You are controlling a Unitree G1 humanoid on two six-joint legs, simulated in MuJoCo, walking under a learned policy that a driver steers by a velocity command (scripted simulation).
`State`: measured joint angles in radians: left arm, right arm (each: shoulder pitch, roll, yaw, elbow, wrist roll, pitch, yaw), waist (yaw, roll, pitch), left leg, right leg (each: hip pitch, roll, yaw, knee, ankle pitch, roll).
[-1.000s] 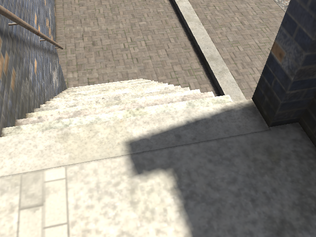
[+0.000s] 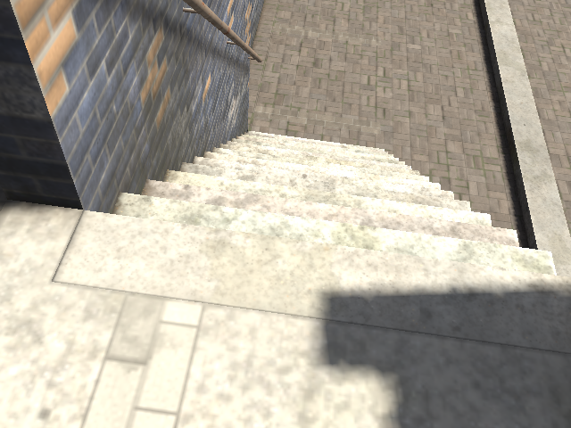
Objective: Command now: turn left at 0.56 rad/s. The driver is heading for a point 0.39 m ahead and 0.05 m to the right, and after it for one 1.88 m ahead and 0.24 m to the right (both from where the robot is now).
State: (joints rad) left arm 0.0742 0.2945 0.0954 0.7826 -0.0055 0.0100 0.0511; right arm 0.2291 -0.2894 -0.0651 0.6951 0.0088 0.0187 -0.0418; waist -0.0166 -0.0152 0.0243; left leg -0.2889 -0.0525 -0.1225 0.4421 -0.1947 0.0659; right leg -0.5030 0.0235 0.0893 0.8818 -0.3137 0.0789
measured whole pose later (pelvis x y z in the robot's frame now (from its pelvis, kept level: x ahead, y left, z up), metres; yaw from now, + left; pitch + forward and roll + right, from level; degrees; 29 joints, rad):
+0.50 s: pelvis +0.04 -0.03 +0.00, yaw +12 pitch +2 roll +1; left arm 0.30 0.26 0.05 0.83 -0.01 -0.04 0.01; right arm 0.22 -0.30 -0.06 0.67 0.01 -0.02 0.00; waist 0.06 0.02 -0.01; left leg -0.44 0.03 -0.03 0.75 -0.31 -0.04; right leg -0.13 -0.01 0.04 0.32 -0.23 -0.01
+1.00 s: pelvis +0.22 +0.04 -0.01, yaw +1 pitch +2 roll +1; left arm 0.09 0.27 0.04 0.72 0.03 -0.05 -0.07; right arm 0.41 -0.26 -0.06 0.80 -0.06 -0.10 0.01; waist -0.07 -0.04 0.03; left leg 0.11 -0.02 0.19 0.21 -0.36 0.01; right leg -0.69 -0.04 0.01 0.67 0.06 -0.02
